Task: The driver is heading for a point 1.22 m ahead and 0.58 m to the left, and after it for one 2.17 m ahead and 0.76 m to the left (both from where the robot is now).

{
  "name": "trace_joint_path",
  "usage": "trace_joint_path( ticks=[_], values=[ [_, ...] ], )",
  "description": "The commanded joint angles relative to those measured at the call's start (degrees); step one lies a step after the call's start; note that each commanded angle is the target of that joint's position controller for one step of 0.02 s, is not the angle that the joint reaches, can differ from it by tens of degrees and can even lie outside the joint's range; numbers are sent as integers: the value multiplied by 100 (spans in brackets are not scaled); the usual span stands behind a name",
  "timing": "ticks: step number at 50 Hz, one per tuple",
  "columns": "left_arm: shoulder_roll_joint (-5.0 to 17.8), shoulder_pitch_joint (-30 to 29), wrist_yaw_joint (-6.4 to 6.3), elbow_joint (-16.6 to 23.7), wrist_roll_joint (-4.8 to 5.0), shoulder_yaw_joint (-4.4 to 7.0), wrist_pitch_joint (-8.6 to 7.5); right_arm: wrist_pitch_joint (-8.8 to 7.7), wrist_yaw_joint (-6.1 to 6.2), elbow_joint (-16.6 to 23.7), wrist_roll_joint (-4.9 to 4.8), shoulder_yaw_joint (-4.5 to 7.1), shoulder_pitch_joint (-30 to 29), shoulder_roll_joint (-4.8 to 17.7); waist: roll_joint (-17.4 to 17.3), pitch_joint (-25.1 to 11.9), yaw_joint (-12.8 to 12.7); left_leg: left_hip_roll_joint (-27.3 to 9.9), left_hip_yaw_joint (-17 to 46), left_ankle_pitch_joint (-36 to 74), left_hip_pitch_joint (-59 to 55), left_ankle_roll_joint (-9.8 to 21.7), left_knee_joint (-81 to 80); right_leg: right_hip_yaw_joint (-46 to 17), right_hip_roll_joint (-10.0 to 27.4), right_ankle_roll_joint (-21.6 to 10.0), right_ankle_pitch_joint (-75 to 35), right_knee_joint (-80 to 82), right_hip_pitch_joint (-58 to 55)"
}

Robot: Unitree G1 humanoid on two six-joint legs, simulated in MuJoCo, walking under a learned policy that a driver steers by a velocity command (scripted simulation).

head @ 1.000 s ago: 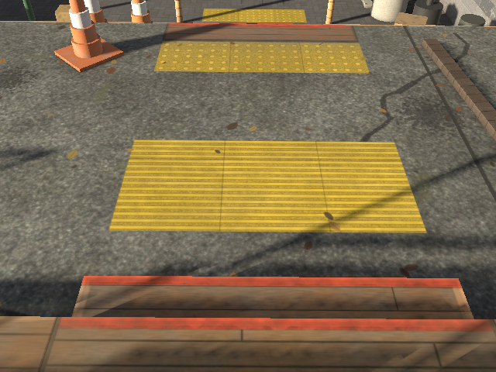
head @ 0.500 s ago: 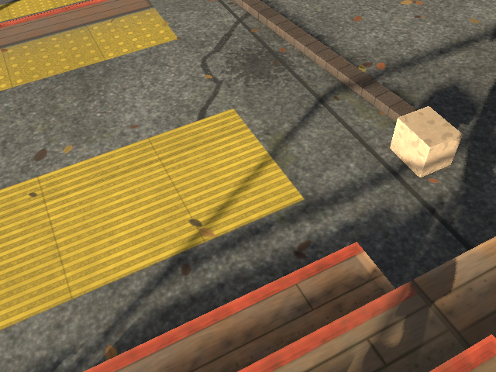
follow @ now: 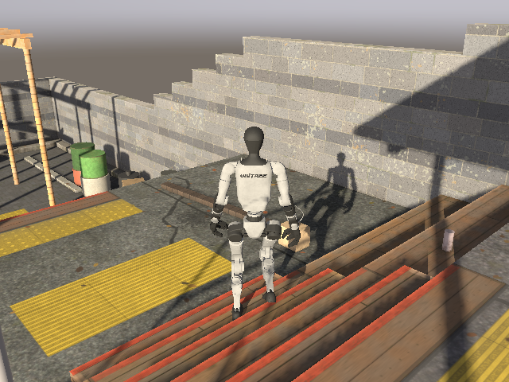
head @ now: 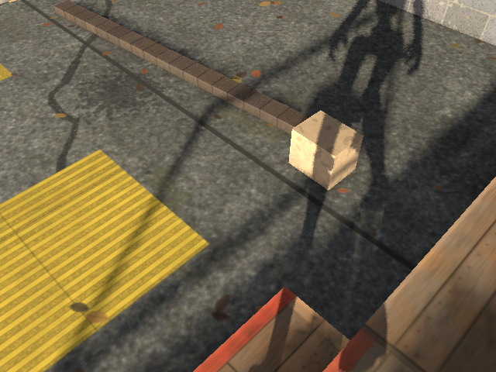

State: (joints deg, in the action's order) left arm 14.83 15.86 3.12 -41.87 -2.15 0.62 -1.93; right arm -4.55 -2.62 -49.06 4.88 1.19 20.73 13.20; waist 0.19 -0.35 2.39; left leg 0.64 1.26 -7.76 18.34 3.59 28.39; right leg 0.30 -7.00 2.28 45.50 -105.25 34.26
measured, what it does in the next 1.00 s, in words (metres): steps on the spot, turning left: right foot 0.14 m higher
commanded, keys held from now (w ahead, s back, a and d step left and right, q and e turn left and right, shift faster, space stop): q+shift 0.88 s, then shift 0.12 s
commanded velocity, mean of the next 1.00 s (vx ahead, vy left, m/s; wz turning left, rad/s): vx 0.03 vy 0.00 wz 0.81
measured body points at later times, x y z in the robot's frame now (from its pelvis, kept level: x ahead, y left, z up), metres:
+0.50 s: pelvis +0.02 -0.10 +0.03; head +0.04 -0.10 +0.48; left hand +0.06 +0.17 -0.06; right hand +0.24 -0.30 -0.07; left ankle +0.05 +0.09 -0.64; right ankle +0.03 -0.21 -0.60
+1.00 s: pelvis -0.01 -0.06 +0.06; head +0.00 -0.04 +0.51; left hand -0.24 +0.07 -0.08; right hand +0.31 -0.04 -0.02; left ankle -0.04 +0.10 -0.67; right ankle +0.03 -0.21 -0.60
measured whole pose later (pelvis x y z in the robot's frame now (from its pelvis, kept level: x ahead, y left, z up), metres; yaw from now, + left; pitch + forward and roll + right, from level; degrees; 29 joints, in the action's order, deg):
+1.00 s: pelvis -0.01 -0.06 +0.06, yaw +48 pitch +1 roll -1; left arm 15.9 25.1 -2.1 -54.4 -5.4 -0.1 -6.2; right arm 0.4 -5.4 -38.9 6.7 3.1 3.3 15.4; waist -0.2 1.9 -8.4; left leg -5.1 -4.5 6.1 24.8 3.1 31.4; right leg 22.6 19.2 5.7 40.6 -63.5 18.0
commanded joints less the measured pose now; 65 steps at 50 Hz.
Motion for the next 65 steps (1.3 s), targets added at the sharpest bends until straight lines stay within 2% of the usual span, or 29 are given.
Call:
trace_joint_path(
  ticks=[1, 3, 5, 7, 13, 16, 19, 20, 21, 22, 23, 24, 26, 28, 31, 35, 41, 42, 48, 50, 52, 53, 54, 55, 56, 58, 60, 63, 65],
  values=[
    [305, -160, -63, 1086, 28, -4, 39, -97, 90, 274, 232, 411, 723, 1337, 349, -1006, 89, -2404, 2743, 6513, -2965, 2209, 640, -644, 525, 478, -629, -2044, 3916],
    [125, -158, -222, 1522, -288, -188, 43, -118, 57, 705, -222, 167, -160, 758, -422, -101, -624, -1812, 2601, 3865, 248, 1823, -423, -745, 1011, 425, -785, -770, 2525],
    [93, 123, -182, 1557, -200, -257, 119, -167, 115, 897, -129, 287, -181, 1311, -584, -98, -845, -975, 2097, 3473, 1884, 1749, -702, 265, 836, 404, -1329, -1050, 1051],
    [171, -327, -294, 1712, -67, -325, 119, -292, 350, 621, -31, 178, 705, 946, -311, -529, -248, -941, 2355, 3066, 500, 1378, -225, -259, 966, 561, -1612, -949, 2061],
    [128, -1417, -457, 2194, -71, -397, 153, -341, 609, 465, -178, 243, 1573, 1163, -827, -765, 556, -1353, 3309, 2684, -1154, 1010, 165, -712, 839, 401, -474, -636, 3310],
    [49, -1228, -238, 2262, -3, -331, 255, -328, 546, 636, -155, 306, 634, 1742, -872, -723, -69, -964, 3110, 2112, 548, 935, -737, 185, 638, -156, -79, 1406, 1125],
    [412, -29, -72, 1665, 240, -40, 185, -276, 342, 1122, 15, 218, -816, 1452, -902, -1188, -845, -1094, 3321, 2164, 1227, 1354, -1132, -28, 138, -655, -645, 4132, -1341],
    [912, 977, -175, 1230, 177, 202, 88, -219, 210, 1262, 131, 57, -750, 721, 20, -1627, -886, -361, 2567, 622, 2066, 909, 228, -1344, 670, -1529, -3265, 5005, -2899],
    [1350, 1716, -244, 1123, -245, 247, 52, -100, 86, 1855, 185, -217, -986, -92, 1953, -922, -1136, 1370, 1916, -2876, 5214, -524, 1783, -5979, 3104, -3677, -5448, 7064, -3611],
    [972, 1701, -182, 1209, -502, 84, -40, -78, 171, 1838, -1, -359, -1559, -151, 596, -271, -1504, 877, 2885, -2342, 6014, -903, 2525, -6830, 3468, -3674, -5572, 7444, -3139],
    [711, 827, -17, 1279, -415, -29, -82, -62, 266, 1833, -123, -375, -1739, -150, 1146, 61, -989, 715, 2823, -1864, 6062, -1098, 3099, -5901, 3224, -3315, -5070, 7236, -2515],
    [418, -170, 57, 1356, -317, -107, -120, 0, 366, 1578, -195, -210, -1334, 338, 1241, -447, -519, 784, 2176, -1594, 5440, -1242, 3720, -4468, 2812, -2849, -4909, 6849, -1871],
    [294, -1444, -21, 1521, -31, -43, -139, 36, 323, 1087, 188, -67, -49, 1019, 787, -782, 229, 667, 627, -809, 3502, -1177, 5533, -2154, 2252, -2074, -4461, 6543, -102],
    [257, -2017, -135, 1505, -110, -117, -256, 175, 79, 1000, 295, 3, 152, 1059, 214, -617, 596, 531, 267, 103, 2738, -926, 6896, -1331, 2104, -1802, -3552, 6779, 975],
    [341, -999, -565, 961, -83, -162, -492, 193, -179, 1369, 63, -117, -675, 715, -3, -553, -110, -77, 406, 713, 3628, -662, 6212, -671, 2223, -1436, -3980, 6577, -931],
    [494, 741, -868, 208, -302, -123, -559, 144, -338, 2023, 152, -129, -1961, 496, 504, -388, -1073, -509, 124, 310, 4690, -646, 5498, -420, 2683, -1262, -4264, 6450, -2919],
    [578, 989, -804, -436, -480, -136, -662, 264, -441, 2135, 253, 55, -2398, 449, 886, 44, -937, -740, -598, 1006, 3656, -423, 3462, -199, 3336, -1136, -3261, 6844, -1988],
    [554, 601, -798, -366, -490, -138, -700, 376, -552, 1833, 143, 75, -2054, 506, 482, 287, -814, -926, -566, 2309, 2862, -404, 1734, 485, 3094, -626, -1587, 6779, -1423],
    [1078, 539, -553, -898, -236, 172, -537, 441, -239, 1445, 213, 308, -2289, 558, 645, 710, -849, -620, -494, 1169, 1567, -7, 135, -94, 3924, -459, -793, 6948, -1942],
    [1055, 465, -489, -1098, -325, 196, -326, 395, -139, 1181, 127, 349, -1897, 547, 355, 606, -696, -592, -533, 1664, 774, 137, -718, 51, 3819, -383, -711, 6331, -2032],
    [982, 268, -299, -1342, -461, 210, -116, 236, -55, 659, -168, 674, -515, 1089, -481, -35, 73, -164, -714, 2290, -1804, 277, -1569, 887, 2809, -165, -750, 4152, -1066],
    [504, 735, -42, -1594, -597, 105, -30, 214, -35, 333, -148, 865, 154, 1556, -927, -624, 171, -337, -348, 2837, -3602, 436, -527, 1143, 2114, -52, -157, 2692, 400],
    [133, 1204, 168, -1449, -336, 95, -82, 207, -9, 233, -57, 954, 1087, 2158, -1289, -1599, 71, -1092, 546, 5439, -4500, 719, 720, 1032, 1640, 33, 5, 1224, 1149],
    [393, 533, 293, -908, -39, 129, -270, 150, -158, 229, -238, 774, 1341, 1743, -1866, -1300, 404, -2070, 2285, 2032, -3854, 926, -884, 676, 1405, 162, -264, 1361, 2187],
    [305, 193, 163, -1063, 178, 49, -390, 123, -263, 190, -477, 603, 631, 1221, -1414, -248, 211, -1953, 1634, 920, -3377, 589, -783, 523, 1678, 144, -498, 881, 2863],
    [468, 931, 64, -1545, 88, 74, -473, 124, -318, 201, -191, 334, 400, 806, -544, -489, -172, -1772, 492, 3189, -1785, 519, -168, -307, 1848, 36, -854, 350, 1628],
    [38, 1296, -10, -1352, 80, -74, -425, -32, -343, 480, -380, 15, -821, 348, -704, -77, -891, -2295, 894, 1620, 156, 960, -748, -780, 1736, 235, -2632, 1403, 1119],
    [499, 664, -105, -758, -84, 12, -215, -71, 110, 399, -134, 273, -261, 1130, 164, 161, -338, -2673, 1367, -367, 3, 1684, -1493, -984, 1568, 336, -3759, 2509, 2011],
    [195, 528, -216, -502, -198, -56, -110, -65, 367, 304, -154, 199, 73, 641, -117, 44, -238, -2783, 1267, -322, -811, 1776, -1706, -944, 1617, 215, -4047, 3374, 2431]
  ],
)
Velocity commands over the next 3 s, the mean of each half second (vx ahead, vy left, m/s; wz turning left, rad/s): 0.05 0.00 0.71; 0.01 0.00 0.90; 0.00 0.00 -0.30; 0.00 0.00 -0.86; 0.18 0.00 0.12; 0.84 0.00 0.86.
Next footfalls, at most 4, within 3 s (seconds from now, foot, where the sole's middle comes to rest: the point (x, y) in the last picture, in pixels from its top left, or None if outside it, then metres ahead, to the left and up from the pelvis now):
0.38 right None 0.07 -0.20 -0.64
1.06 left None -0.04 0.14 -0.78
1.66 right None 0.20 -0.08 -0.78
2.24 left None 0.12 0.17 -0.77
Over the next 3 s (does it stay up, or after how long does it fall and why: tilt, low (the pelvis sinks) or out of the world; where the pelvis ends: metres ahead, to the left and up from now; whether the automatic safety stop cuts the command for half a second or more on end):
stays up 0.40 0.17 -0.13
